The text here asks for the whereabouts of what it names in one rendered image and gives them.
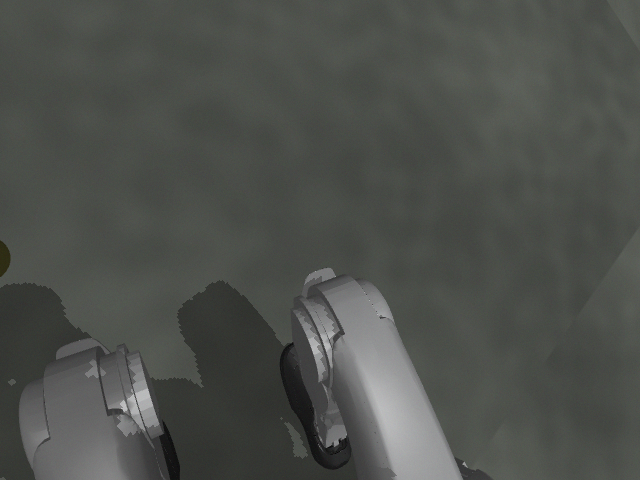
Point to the right robot foot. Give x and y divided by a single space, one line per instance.
332 457

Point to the right robot hand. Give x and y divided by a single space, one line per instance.
468 474

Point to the left robot foot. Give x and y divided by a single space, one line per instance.
170 454

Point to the can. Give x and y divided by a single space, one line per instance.
5 258

